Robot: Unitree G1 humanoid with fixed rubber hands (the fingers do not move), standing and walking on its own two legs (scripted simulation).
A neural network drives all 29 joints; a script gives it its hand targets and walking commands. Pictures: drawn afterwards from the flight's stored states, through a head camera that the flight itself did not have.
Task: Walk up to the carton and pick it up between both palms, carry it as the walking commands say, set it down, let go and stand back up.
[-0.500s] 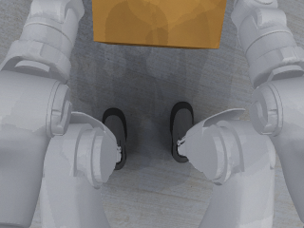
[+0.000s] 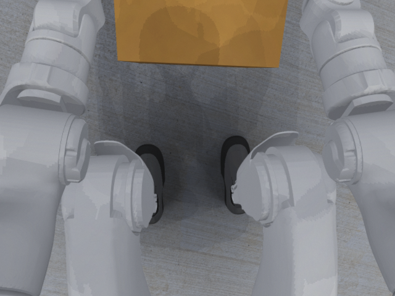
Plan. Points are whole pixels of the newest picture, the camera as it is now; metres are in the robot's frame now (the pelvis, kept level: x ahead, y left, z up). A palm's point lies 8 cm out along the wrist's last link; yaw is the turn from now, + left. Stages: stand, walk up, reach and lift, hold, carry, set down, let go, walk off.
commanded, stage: reach and lift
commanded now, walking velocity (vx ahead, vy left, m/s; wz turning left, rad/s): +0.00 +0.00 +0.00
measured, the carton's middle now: (198, 5) +0.52 -0.02 -0.25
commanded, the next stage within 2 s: none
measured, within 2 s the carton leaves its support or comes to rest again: neither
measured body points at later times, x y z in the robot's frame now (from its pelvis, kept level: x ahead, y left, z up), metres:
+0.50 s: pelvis -0.02 +0.00 +0.03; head +0.35 +0.00 +0.28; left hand +0.56 +0.13 -0.13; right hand +0.55 -0.18 -0.11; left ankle +0.11 +0.11 -0.31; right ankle +0.12 -0.12 -0.31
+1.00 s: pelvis -0.03 -0.01 +0.07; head +0.33 +0.00 +0.33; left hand +0.53 +0.14 -0.07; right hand +0.52 -0.17 -0.06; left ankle +0.11 +0.11 -0.31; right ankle +0.12 -0.12 -0.31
